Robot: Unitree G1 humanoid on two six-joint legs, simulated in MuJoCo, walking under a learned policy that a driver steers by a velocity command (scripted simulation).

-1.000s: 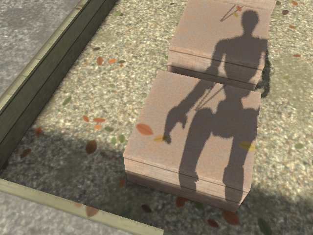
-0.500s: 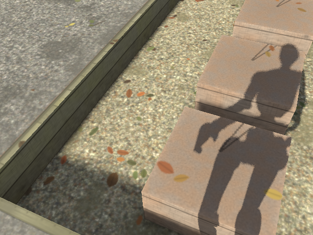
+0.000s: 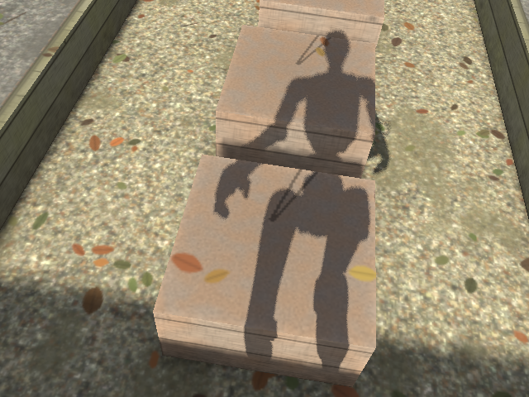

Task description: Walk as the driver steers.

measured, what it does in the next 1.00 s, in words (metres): steps on the spot, turning right: right foot, then left foot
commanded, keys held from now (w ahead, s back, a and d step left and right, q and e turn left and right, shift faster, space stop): e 0.34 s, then no key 0.66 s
